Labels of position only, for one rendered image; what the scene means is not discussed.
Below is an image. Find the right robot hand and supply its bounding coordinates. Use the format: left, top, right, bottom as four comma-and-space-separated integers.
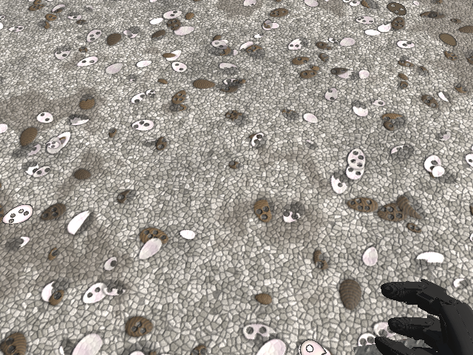
375, 279, 473, 355

